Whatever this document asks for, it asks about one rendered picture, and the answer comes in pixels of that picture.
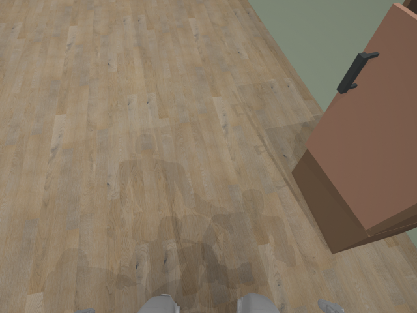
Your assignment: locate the right robot thigh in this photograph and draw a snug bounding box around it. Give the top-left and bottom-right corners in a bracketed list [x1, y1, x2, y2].
[237, 293, 280, 313]

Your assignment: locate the left robot thigh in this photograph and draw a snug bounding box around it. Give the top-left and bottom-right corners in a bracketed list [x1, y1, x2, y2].
[138, 296, 180, 313]

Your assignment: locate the robot right hand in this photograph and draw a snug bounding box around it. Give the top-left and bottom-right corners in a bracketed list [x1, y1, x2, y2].
[318, 299, 344, 313]

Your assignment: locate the handle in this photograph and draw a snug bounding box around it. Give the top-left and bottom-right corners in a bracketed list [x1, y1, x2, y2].
[337, 52, 380, 94]

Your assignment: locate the cupboard door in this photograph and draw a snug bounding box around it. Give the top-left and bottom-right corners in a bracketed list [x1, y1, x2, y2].
[305, 3, 417, 230]

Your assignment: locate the robot thigh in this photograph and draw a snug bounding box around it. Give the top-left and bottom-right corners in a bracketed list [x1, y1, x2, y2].
[138, 296, 180, 313]
[237, 293, 280, 313]

